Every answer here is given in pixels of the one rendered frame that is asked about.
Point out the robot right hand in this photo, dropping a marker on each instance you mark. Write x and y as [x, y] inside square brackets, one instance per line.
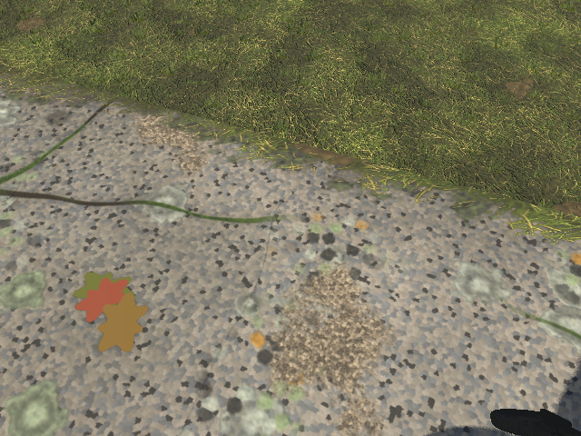
[532, 423]

